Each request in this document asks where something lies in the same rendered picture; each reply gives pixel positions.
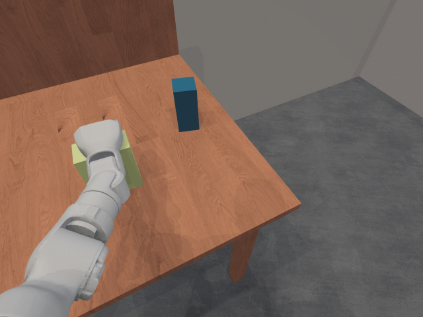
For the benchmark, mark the sponge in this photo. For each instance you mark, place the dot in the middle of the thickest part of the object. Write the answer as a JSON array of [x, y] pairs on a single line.
[[133, 176]]

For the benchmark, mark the table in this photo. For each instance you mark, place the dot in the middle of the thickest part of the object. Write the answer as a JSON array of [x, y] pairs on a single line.
[[69, 63]]

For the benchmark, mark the left robot upper arm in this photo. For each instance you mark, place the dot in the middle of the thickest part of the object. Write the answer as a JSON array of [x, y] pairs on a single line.
[[68, 269]]

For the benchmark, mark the left robot hand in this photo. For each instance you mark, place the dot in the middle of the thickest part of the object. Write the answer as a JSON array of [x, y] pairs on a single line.
[[107, 133]]

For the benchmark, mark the robot left forearm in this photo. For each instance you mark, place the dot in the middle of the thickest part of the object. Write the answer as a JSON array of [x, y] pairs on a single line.
[[94, 212]]

